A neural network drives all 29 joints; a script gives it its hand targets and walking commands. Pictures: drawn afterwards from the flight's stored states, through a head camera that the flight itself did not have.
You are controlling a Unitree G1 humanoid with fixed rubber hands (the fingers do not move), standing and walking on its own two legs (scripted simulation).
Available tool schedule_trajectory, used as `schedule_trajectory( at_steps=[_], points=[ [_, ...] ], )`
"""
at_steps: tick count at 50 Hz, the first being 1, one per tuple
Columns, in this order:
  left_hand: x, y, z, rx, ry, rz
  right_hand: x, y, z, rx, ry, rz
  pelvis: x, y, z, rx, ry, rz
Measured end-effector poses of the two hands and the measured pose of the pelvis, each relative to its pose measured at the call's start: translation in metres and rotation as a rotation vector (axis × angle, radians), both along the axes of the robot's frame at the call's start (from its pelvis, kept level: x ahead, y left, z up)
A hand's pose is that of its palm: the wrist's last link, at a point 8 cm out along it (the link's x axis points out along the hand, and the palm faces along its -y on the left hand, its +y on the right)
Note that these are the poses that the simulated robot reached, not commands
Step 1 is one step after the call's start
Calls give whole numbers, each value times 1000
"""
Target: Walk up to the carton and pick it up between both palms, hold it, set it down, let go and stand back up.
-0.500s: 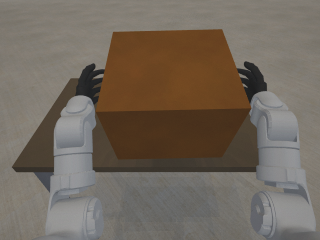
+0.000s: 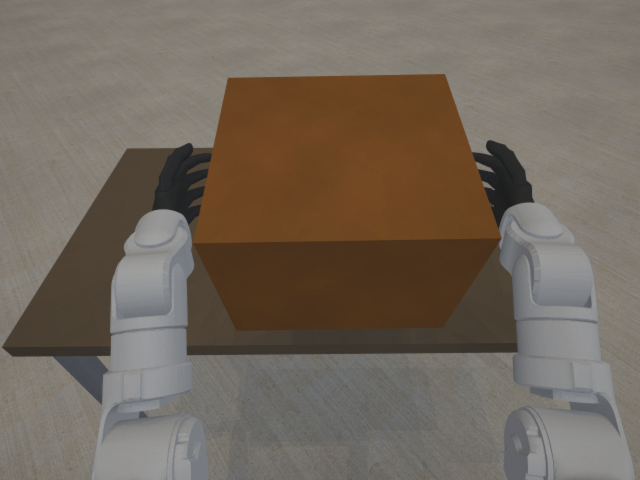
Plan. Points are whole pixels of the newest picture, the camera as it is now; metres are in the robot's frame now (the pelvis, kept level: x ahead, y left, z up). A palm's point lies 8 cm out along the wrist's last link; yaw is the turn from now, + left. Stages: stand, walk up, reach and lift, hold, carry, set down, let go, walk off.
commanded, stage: hold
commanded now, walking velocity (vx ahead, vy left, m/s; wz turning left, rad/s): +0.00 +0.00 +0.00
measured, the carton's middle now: (337, 205) +0.43 +0.00 +0.13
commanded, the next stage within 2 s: none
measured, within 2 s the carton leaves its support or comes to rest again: neither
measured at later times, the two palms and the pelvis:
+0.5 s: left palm (147, 258) +0.29 +0.20 +0.18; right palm (519, 244) +0.30 -0.18 +0.19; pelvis -0.03 +0.00 +0.00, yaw +0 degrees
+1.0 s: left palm (153, 239) +0.32 +0.21 +0.18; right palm (507, 227) +0.33 -0.18 +0.19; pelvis -0.03 +0.01 +0.00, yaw +0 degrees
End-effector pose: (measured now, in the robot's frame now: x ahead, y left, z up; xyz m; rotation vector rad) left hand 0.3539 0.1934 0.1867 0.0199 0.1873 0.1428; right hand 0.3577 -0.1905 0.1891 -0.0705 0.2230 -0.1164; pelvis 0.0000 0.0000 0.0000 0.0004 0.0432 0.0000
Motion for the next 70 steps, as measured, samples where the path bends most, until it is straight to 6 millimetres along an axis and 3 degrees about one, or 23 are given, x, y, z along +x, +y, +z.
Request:
schedule_trajectory(
  at_steps=[9, 15, 24, 30, 39, 50, 58, 64, 70],
  points=[
    [-25, -2, 4, 20, -39, 4, -22, -2, -3, 18, -41, 9, 6, -2, 0, 0, -25, 3],
    [-43, 0, 8, 20, -30, 10, -38, 0, 1, 21, -31, 14, -7, -3, 0, 0, -46, 4],
    [-65, 9, -3, -6, 35, 26, -54, 9, -3, 19, 33, 23, -29, 0, -1, 2, -52, -1],
    [-74, 14, 11, -4, -11, 32, -62, 14, 10, 34, -13, 26, -39, 5, -3, 3, -57, -3],
    [-65, 15, 26, -16, -24, 20, -58, 15, 22, 39, -26, 13, -42, 9, -4, 0, -77, 4],
    [-38, 13, -4, -23, 45, 23, -30, 13, -2, 30, 42, 11, -29, 7, -4, 4, -55, 4],
    [-20, 9, 0, -2, -4, 19, -13, 9, -3, 28, -7, 12, -5, 3, -1, 1, -5, 6],
    [-26, 6, 3, 15, -30, 8, -22, 6, -1, 19, -33, 9, 10, -1, 0, 0, -16, 10],
    [-46, 5, -1, 25, -15, 6, -43, 6, -7, 17, -17, 7, 8, -2, 0, 0, -41, 9]
  ],
)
